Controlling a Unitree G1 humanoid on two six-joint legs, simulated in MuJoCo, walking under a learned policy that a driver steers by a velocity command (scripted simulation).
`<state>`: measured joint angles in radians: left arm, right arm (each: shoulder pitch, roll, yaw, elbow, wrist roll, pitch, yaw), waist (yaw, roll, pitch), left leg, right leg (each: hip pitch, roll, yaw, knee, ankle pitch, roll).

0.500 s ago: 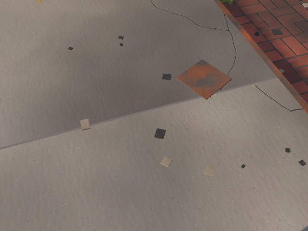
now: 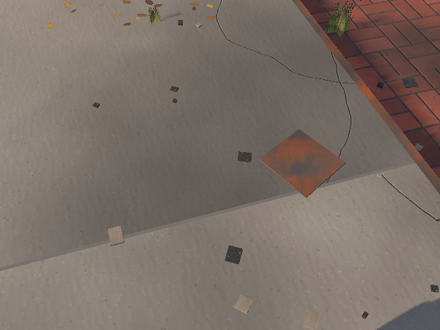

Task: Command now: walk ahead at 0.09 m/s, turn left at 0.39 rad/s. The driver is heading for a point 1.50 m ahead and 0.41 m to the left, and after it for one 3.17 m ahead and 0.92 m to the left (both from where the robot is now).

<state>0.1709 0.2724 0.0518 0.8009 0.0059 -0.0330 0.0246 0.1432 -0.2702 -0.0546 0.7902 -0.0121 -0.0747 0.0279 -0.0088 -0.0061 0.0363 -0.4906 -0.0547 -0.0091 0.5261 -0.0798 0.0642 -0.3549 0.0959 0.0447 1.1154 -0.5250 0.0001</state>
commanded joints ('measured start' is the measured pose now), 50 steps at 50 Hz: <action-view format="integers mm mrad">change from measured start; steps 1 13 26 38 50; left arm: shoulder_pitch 28 6 -24 -15 39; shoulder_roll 116 84 117 207 78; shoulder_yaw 28 30 38 81 30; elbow -72 -93 -157 -143 -83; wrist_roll -4 -10 12 -36 -12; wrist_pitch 19 19 16 30 53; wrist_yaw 10 22 28 5 -3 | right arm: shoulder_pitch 34 19 54 38 -56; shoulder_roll -136 -177 -119 -103 -53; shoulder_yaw -33 -67 -64 -58 -5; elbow -92 -167 -189 -258 -196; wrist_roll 19 18 36 36 -18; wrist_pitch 28 97 129 136 56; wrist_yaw -21 -65 -51 -4 -39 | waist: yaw -12 -11 8 11 33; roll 11 170 -130 -183 140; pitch -196 -165 -57 -113 -125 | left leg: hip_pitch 358 195 -206 163 287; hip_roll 310 178 8 46 235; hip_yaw -443 -463 -65 95 -74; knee -195 -249 679 1 -197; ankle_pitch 139 -232 -272 -170 221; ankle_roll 218 127 -158 -66 130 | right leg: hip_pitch -287 -53 212 241 -50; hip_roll -78 -50 -326 -408 -188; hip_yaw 64 49 94 -36 -13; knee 182 -409 -797 -670 -227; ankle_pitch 25 190 610 678 215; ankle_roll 27 49 -187 -160 84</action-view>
